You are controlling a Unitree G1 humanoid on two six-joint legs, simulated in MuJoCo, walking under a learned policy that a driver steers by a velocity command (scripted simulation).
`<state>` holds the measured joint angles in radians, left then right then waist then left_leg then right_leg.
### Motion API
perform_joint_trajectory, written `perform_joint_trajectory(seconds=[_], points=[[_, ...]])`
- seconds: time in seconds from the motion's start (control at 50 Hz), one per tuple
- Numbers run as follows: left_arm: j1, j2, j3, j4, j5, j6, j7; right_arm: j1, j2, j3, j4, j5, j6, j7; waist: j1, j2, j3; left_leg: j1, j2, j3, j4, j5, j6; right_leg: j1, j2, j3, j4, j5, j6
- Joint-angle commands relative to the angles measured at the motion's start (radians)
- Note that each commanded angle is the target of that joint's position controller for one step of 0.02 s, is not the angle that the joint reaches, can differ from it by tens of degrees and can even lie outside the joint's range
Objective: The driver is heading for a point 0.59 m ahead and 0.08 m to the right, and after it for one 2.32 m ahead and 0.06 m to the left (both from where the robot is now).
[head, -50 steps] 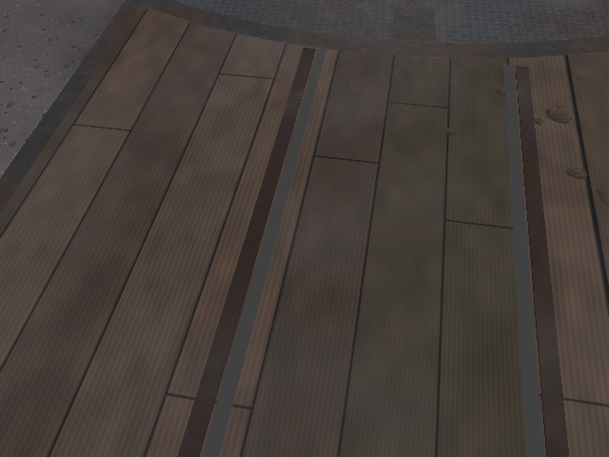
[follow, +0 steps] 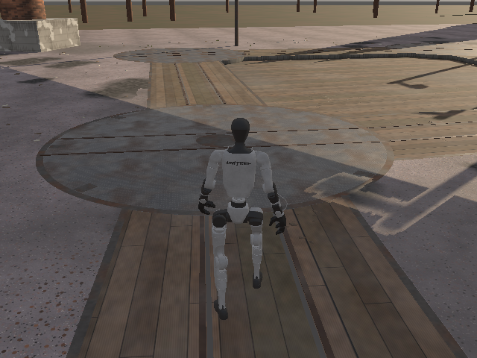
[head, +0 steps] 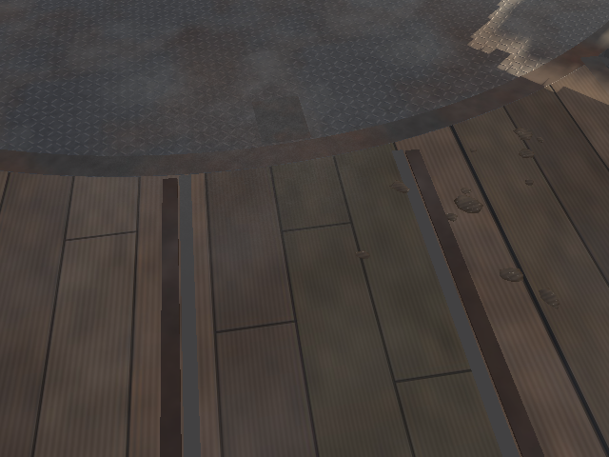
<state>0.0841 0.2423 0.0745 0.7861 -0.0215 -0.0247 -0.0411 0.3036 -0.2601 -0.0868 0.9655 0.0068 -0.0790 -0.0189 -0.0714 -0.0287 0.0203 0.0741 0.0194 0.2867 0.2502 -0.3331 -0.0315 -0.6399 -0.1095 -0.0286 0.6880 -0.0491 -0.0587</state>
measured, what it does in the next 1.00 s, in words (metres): walks ahead: right foot, then left foot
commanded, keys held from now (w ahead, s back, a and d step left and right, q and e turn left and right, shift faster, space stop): w+e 0.22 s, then w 0.38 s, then w+q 0.40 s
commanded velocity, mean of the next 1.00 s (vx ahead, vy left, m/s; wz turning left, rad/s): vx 0.50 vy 0.00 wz -0.13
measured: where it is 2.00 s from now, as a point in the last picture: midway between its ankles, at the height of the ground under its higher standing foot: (298, 222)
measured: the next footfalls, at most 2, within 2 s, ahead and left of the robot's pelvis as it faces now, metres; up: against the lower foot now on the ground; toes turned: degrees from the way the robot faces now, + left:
right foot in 0.08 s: +0.21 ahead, -0.12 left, +0.00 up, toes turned -7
left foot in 0.60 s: +0.55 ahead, +0.03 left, +0.00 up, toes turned -13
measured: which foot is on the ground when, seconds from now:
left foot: down 0.00-0.08, up 0.10-0.58, down 0.60-1.00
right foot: up 0.00-0.06, down 0.08-0.60, up 0.62-1.00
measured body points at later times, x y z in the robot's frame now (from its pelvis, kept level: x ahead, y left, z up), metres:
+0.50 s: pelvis +0.28 -0.05 +0.01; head +0.30 -0.07 +0.46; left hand +0.38 +0.22 -0.11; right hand +0.44 -0.33 -0.09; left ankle +0.50 +0.06 -0.69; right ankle +0.17 -0.11 -0.73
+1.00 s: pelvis +0.56 -0.07 +0.01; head +0.60 -0.07 +0.46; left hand +0.82 +0.14 -0.07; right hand +0.54 -0.35 -0.11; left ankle +0.51 +0.04 -0.73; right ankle +0.72 -0.25 -0.70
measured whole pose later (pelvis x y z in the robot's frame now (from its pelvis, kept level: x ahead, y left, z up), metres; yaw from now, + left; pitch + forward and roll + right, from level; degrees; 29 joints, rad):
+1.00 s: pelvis +0.56 -0.07 +0.01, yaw -5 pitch +3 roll +0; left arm 0.04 0.26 0.05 0.70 -0.01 -0.10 0.00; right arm 0.37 -0.27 -0.06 0.86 0.03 -0.06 0.00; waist -0.10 -0.03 0.02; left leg -0.11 -0.08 -0.11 0.33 -0.26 0.06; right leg -0.59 -0.05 0.10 0.54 0.01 0.04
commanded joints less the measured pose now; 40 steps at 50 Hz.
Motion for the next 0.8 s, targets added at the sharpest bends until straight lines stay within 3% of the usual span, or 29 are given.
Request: perform_joint_trajectory(seconds=[0.02, 0.04, 0.06, 0.08, 0.1, 0.12, 0.14, 0.16, 0.18, 0.2, 0.26, 0.32, 0.38, 0.44, 0.5, 0.56, 0.58, 0.6, 0.62, 0.64, 0.66, 0.68, 0.7, 0.72, 0.74, 0.8], points=[[-0.061, 0.084, 0.021, -0.102, -0.001, -0.009, -0.015, -0.023, -0.208, -0.046, -0.053, 0.017, 0.011, -0.006, 0.047, 0.109, 0.037, 0.020, 0.298, -0.062, 0.061, 0.761, 0.147, 0.038, 0.060, -0.073, -0.030, -0.125, -0.045], [0.017, 0.113, 0.037, -0.091, -0.004, -0.008, -0.015, -0.039, -0.221, -0.049, -0.059, 0.022, 0.020, -0.007, 0.096, 0.123, -0.015, 0.018, 0.289, -0.046, 0.186, 0.924, 0.134, 0.148, 0.104, -0.104, -0.037, -0.164, -0.069], [0.167, 0.158, 0.065, -0.053, -0.008, -0.008, -0.010, -0.063, -0.222, -0.047, -0.066, 0.028, 0.027, -0.007, 0.184, 0.106, -0.091, -0.036, 0.252, -0.017, 0.388, 0.975, 0.106, 0.356, 0.158, -0.123, -0.108, -0.109, -0.103], [0.339, 0.247, 0.106, -0.008, -0.008, -0.001, 0.010, -0.054, -0.195, -0.036, -0.081, 0.011, 0.023, -0.009, 0.252, 0.025, -0.184, -0.263, 0.212, -0.013, 0.686, 0.737, 0.053, 0.666, 0.108, 0.019, -0.140, -0.092, -0.154], [0.320, 0.369, 0.122, -0.007, -0.015, -0.007, 0.019, 0.027, -0.031, 0.013, -0.141, -0.033, -0.004, 0.004, 0.123, -0.254, -0.240, -0.728, 0.013, -0.090, 1.046, -0.190, -0.011, 0.980, -0.151, 0.575, -0.225, -0.208, -0.327], [0.362, 0.303, 0.096, -0.042, 0.003, -0.024, 0.012, -0.056, -0.087, 0.011, -0.162, 0.011, -0.052, 0.018, 0.179, -0.145, -0.384, -0.850, -0.033, -0.342, 1.171, -0.276, 0.005, 1.050, -0.237, 0.869, -0.399, -0.333, -0.382], [0.334, 0.235, 0.076, -0.033, 0.012, -0.039, 0.007, -0.163, -0.136, -0.001, -0.190, 0.050, -0.075, 0.025, 0.197, -0.080, -0.252, -0.946, 0.012, -0.360, 1.166, -0.179, 0.036, 0.988, -0.214, 0.736, -0.418, -0.243, -0.322], [0.274, 0.199, 0.064, -0.042, 0.007, -0.047, 0.009, -0.171, -0.127, 0.003, -0.186, 0.039, -0.085, 0.021, 0.157, -0.025, -0.179, -0.918, 0.058, -0.362, 1.086, -0.089, 0.056, 0.853, -0.172, 0.602, -0.403, -0.157, -0.284], [0.188, 0.159, 0.052, -0.061, 0.005, -0.048, 0.011, -0.162, -0.135, -0.004, -0.169, 0.011, -0.083, 0.014, 0.111, 0.014, -0.126, -0.836, 0.093, -0.365, 0.997, -0.034, 0.053, 0.700, -0.130, 0.493, -0.406, -0.060, -0.254], [0.139, 0.134, 0.041, -0.082, 0.015, -0.049, 0.015, -0.137, -0.149, -0.014, -0.162, 0.002, -0.070, 0.013, 0.073, 0.000, -0.108, -0.752, 0.116, -0.375, 0.939, 0.002, 0.049, 0.594, -0.103, 0.431, -0.425, 0.015, -0.242], [0.144, 0.151, 0.040, -0.084, 0.014, -0.056, 0.031, -0.130, -0.116, -0.012, -0.165, -0.012, -0.031, 0.015, 0.046, 0.010, -0.080, -0.690, 0.116, -0.347, 0.806, 0.069, 0.011, 0.476, -0.076, 0.338, -0.471, 0.137, -0.241], [0.201, 0.164, 0.041, -0.060, 0.012, -0.059, 0.049, -0.226, -0.082, 0.003, -0.192, -0.020, -0.023, 0.015, 0.079, -0.008, -0.041, -0.711, 0.100, -0.328, 0.602, 0.257, -0.015, 0.454, -0.041, 0.250, -0.492, 0.179, -0.212], [0.241, 0.163, 0.038, -0.039, 0.009, -0.057, 0.053, -0.318, -0.066, 0.014, -0.212, -0.009, -0.028, 0.028, 0.123, -0.037, -0.012, -0.662, 0.065, -0.310, 0.400, 0.447, -0.006, 0.446, -0.008, 0.197, -0.497, 0.084, -0.167], [0.287, 0.168, 0.037, -0.009, 0.007, -0.059, 0.050, -0.389, -0.075, 0.018, -0.236, 0.002, -0.034, 0.040, 0.156, -0.048, 0.026, -0.667, 0.049, -0.309, 0.314, 0.485, 0.012, 0.496, -0.042, 0.224, -0.491, 0.013, -0.161], [0.326, 0.171, 0.038, 0.016, 0.006, -0.049, 0.054, -0.429, -0.093, 0.018, -0.261, 0.002, -0.046, 0.056, 0.165, -0.050, 0.042, -0.732, 0.039, -0.311, 0.260, 0.394, 0.047, 0.633, -0.097, 0.262, -0.428, 0.083, -0.156], [0.312, 0.190, 0.043, 0.021, 0.008, -0.035, 0.061, -0.356, -0.121, 0.009, -0.251, 0.003, -0.055, 0.064, 0.116, -0.082, 0.009, -0.626, 0.004, -0.279, 0.229, 0.277, 0.091, 0.696, -0.112, 0.266, -0.340, 0.311, -0.126], [0.290, 0.190, 0.041, 0.016, 0.008, -0.031, 0.061, -0.260, -0.145, -0.005, -0.224, 0.000, -0.057, 0.061, 0.061, -0.083, -0.050, -0.483, -0.029, -0.248, 0.203, 0.287, 0.116, 0.687, -0.077, 0.235, -0.238, 0.484, -0.107], [0.273, 0.169, 0.030, 0.004, 0.013, -0.030, 0.059, -0.105, -0.186, -0.023, -0.185, -0.008, -0.057, 0.055, -0.010, -0.063, -0.167, -0.238, 0.014, -0.285, 0.238, 0.340, 0.160, 0.599, -0.025, 0.192, -0.052, 0.502, -0.077], [0.310, 0.123, 0.010, -0.015, 0.037, -0.035, 0.061, 0.066, -0.255, -0.036, -0.161, -0.017, -0.054, 0.052, -0.045, 0.083, -0.327, 0.081, 0.207, -0.537, 0.280, 0.358, 0.251, 0.367, 0.071, 0.134, 0.272, 0.188, -0.033], [0.433, 0.049, -0.008, -0.009, 0.012, -0.055, 0.051, 0.123, -0.274, -0.042, -0.122, -0.008, -0.045, 0.064, 0.011, 0.372, -0.412, 0.329, 0.364, -0.995, 0.119, 0.116, 0.385, 0.025, 0.209, 0.135, 0.553, -0.507, 0.028], [0.347, 0.144, 0.005, -0.013, 0.000, -0.070, 0.047, 0.093, -0.188, -0.018, -0.129, 0.022, -0.040, 0.065, -0.024, 0.249, -0.312, 0.289, 0.330, -1.020, 0.053, -0.077, 0.344, -0.103, 0.142, 0.187, 0.635, -0.513, 0.020], [0.228, 0.174, 0.012, -0.047, -0.008, -0.080, 0.043, 0.008, -0.152, -0.007, -0.151, 0.021, -0.033, 0.060, -0.023, 0.163, -0.165, 0.144, 0.294, -0.882, 0.036, -0.051, 0.302, -0.150, 0.096, 0.151, 0.618, -0.413, 0.014], [0.169, 0.164, 0.010, -0.060, 0.003, -0.087, 0.047, -0.051, -0.146, -0.001, -0.170, 0.005, -0.027, 0.059, 0.001, 0.071, -0.089, -0.003, 0.256, -0.789, 0.016, 0.059, 0.290, -0.119, 0.059, 0.126, 0.570, -0.339, 0.015], [0.156, 0.156, 0.014, -0.067, 0.021, -0.089, 0.049, -0.082, -0.134, 0.003, -0.179, -0.004, -0.024, 0.058, 0.030, 0.051, -0.052, -0.103, 0.227, -0.733, -0.002, 0.165, 0.290, -0.078, 0.034, 0.121, 0.502, -0.293, 0.021], [0.174, 0.144, 0.016, -0.071, 0.027, -0.087, 0.049, -0.091, -0.125, 0.008, -0.183, -0.013, -0.025, 0.056, 0.059, 0.072, -0.058, -0.157, 0.202, -0.696, -0.019, 0.239, 0.291, -0.019, 0.016, 0.124, 0.456, -0.269, 0.027], [0.170, 0.108, 0.009, -0.084, 0.032, -0.073, 0.055, -0.071, -0.144, 0.003, -0.177, 0.003, -0.025, 0.043, 0.080, 0.105, -0.052, -0.237, 0.171, -0.612, -0.061, 0.332, 0.307, 0.022, 0.013, 0.096, 0.302, -0.249, 0.064]])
